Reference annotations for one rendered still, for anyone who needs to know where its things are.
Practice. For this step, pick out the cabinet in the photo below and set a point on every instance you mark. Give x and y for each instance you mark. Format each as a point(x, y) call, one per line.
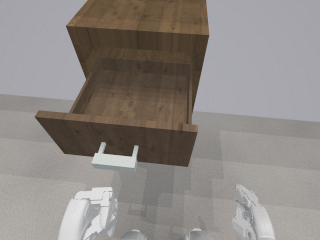
point(160, 30)

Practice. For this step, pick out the left robot hand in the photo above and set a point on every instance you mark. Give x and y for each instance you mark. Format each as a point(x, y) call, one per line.
point(96, 207)

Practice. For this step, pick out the robot right thigh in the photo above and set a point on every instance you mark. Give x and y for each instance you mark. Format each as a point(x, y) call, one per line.
point(197, 235)

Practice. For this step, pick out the drawer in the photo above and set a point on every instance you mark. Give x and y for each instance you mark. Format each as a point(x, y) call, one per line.
point(127, 102)

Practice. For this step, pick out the right robot hand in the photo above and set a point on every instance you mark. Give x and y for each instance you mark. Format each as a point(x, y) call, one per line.
point(255, 223)

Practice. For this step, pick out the handle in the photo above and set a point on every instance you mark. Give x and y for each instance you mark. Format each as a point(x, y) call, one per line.
point(115, 162)

